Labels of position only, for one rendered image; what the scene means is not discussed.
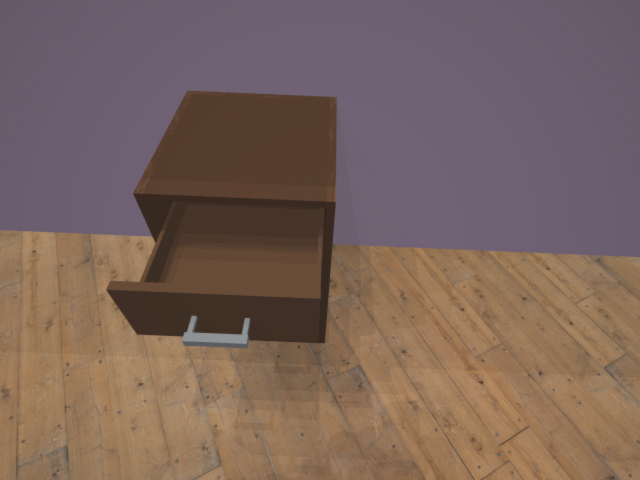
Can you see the handle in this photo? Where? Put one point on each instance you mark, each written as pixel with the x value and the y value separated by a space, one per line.
pixel 214 339

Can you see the cabinet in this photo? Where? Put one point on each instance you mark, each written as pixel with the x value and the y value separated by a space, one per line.
pixel 246 148

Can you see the drawer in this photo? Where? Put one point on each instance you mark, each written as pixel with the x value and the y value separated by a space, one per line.
pixel 227 262

